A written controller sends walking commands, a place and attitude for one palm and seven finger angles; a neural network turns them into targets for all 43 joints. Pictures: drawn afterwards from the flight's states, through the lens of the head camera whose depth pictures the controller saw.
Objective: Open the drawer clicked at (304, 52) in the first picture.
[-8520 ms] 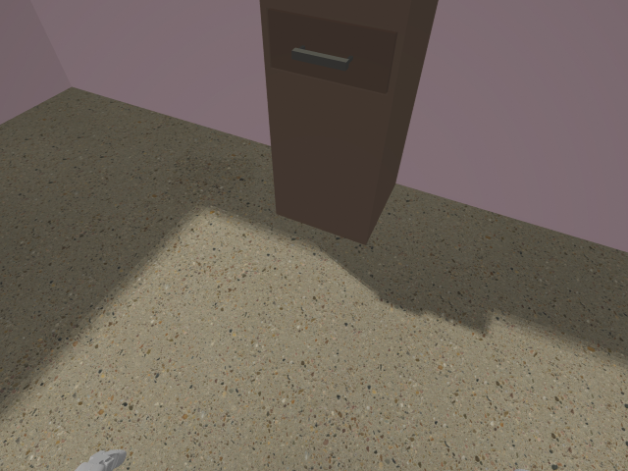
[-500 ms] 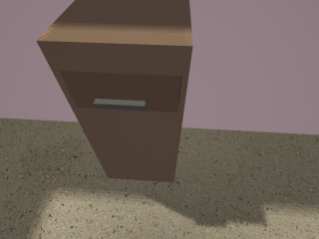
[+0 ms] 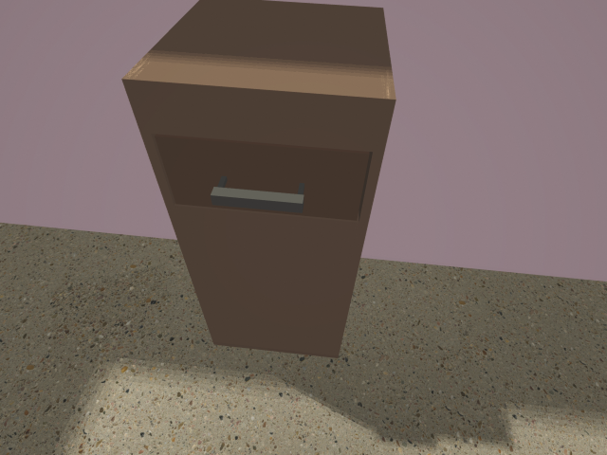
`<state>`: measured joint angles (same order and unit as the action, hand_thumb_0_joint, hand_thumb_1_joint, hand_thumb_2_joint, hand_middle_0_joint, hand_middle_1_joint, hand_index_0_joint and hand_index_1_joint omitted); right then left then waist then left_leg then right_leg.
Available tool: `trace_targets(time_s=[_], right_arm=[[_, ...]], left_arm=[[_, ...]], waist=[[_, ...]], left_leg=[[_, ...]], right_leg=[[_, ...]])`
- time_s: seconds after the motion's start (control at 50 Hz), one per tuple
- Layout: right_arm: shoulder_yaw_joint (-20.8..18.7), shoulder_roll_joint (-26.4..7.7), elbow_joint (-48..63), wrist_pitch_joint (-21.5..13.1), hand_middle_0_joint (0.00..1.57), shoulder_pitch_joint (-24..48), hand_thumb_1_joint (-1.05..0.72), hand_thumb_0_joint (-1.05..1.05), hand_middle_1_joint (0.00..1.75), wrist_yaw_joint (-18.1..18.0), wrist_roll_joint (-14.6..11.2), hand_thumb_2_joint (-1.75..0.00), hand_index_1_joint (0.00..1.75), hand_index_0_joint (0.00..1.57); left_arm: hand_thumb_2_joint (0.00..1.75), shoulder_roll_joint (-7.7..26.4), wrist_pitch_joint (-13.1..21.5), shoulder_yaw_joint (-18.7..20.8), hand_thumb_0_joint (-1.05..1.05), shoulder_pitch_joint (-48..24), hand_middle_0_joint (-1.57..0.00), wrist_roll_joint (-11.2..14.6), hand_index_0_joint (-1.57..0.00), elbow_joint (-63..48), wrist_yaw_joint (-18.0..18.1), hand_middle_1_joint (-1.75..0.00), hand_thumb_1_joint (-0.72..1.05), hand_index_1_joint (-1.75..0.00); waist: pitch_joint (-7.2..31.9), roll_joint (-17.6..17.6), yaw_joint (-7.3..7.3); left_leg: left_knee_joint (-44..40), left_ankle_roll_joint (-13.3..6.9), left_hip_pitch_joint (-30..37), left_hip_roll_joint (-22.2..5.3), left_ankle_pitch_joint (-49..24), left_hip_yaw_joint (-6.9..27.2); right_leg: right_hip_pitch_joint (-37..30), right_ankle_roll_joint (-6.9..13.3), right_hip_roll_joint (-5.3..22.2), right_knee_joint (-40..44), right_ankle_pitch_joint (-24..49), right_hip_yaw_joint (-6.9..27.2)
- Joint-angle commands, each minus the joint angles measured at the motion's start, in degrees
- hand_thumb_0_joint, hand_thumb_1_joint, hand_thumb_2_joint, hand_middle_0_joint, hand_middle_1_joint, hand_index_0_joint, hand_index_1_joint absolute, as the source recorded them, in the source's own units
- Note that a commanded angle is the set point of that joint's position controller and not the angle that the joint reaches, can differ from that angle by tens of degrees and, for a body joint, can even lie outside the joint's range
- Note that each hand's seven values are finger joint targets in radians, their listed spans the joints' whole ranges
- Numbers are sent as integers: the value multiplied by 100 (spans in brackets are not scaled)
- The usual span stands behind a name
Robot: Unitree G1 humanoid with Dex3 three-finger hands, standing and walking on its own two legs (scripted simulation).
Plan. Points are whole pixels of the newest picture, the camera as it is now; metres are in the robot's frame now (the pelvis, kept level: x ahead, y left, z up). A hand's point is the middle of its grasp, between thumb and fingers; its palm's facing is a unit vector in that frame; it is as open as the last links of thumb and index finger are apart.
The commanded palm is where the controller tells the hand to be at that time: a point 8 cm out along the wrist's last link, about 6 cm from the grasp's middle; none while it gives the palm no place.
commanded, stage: come to a stop and stand still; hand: left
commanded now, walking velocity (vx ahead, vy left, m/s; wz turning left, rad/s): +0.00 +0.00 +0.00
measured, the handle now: (260, 192) +0.56 +0.12 +0.01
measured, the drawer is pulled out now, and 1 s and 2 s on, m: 0.00 0.00 0.00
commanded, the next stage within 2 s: look again from close up in 0.58 s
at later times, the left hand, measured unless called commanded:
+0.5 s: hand out of the picture -0.06 +0.21 -0.17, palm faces -0.01 -0.99 -0.16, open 7.4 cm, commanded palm none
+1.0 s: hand out of the picture -0.08 +0.17 -0.17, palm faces +0.02 -0.99 -0.14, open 7.3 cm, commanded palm none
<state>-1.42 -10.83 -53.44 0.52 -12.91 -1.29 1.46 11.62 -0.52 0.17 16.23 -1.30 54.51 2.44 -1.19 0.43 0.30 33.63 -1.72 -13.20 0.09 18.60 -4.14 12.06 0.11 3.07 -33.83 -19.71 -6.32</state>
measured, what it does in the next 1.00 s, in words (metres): shifts its weight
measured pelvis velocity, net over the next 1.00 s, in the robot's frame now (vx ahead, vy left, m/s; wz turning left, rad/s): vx -0.05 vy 0.02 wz -0.03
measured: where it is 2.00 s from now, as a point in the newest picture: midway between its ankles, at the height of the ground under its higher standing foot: outside the picture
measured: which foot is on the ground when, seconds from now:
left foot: down 0.00-1.00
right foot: down 0.00-1.00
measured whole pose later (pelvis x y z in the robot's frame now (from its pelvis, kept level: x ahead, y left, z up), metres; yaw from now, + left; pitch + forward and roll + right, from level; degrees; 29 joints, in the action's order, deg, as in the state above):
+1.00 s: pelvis -0.05 +0.02 +0.01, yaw -2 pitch -2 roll -1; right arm -1.2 -7.1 -62.9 0.4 -18.1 -0.8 0.9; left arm 5.4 0.2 -0.2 22.3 -1.5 61.7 2.4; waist -0.4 0.1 0.1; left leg 26.9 -3.7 -14.7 0.7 11.0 -6.2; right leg 13.9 -1.3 3.1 -26.3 -10.7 -4.4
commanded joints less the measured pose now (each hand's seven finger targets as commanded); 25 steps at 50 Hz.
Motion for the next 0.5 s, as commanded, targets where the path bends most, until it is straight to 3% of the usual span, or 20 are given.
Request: trace_targets(time_s=[0.0, 0.12, 0.2, 0.24, 0.3, 0.48], right_arm=[[-75, -696, 294, -97, 20, -232, -90, 0, 30, -3, 2, -90, 30, 20], [-47, -728, 237, -100, 20, -207, -90, 0, 30, 28, -3, -90, 30, 20], [-67, -709, 139, -101, 20, -292, -90, 0, 30, 39, -17, -90, 30, 20], [-70, -693, 79, -93, 20, -316, -90, 0, 30, 46, -26, -90, 30, 20], [-75, -687, -44, -84, 20, -398, -90, 0, 30, 45, -38, -90, 30, 20], [-80, -551, -433, -62, 20, -628, -90, 0, 30, 19, -70, -90, 30, 20]], left_arm=[[90, 547, -4, 122, 0, 179, -20, 36, -20, -436, 26, -30, 90, -30], [90, 506, -23, 101, 0, 198, -20, 27, -20, -372, -23, -30, 90, -30], [90, 425, -15, 90, 0, 297, -20, 7, -20, -275, -34, -30, 90, -30], [90, 388, 1, 79, 0, 387, -20, 2, -20, -201, -35, -30, 90, -30], [90, 332, -8, 72, 0, 479, -20, -8, -20, -84, -34, -30, 90, -30], [90, 95, 25, 47, 0, 882, -20, -23, -20, 349, -13, -30, 90, -30]], waist=[[-178, -278, 28], [-272, -361, 33], [-304, -288, 40], [-345, -161, 36], [-389, -267, 23], [-400, -308, 12]], left_leg=[[-808, -210, -277, -722, -1823, 806], [-1486, -194, -621, -733, -220, 933], [-1850, -197, -684, -773, 431, 1038], [-1895, -188, -701, -747, 563, 1022], [-2111, -181, -756, -790, 926, 1107], [-2214, -155, -696, -787, 1031, 1081]], right_leg=[[85, 92, 210, 579, 877, 455], [-81, 50, 175, 756, 569, 448], [-124, 18, 169, 833, 540, 431], [-127, 13, 195, 915, 558, 454], [-114, -8, 174, 920, 457, 422], [-102, -14, 189, 1019, 527, 440]])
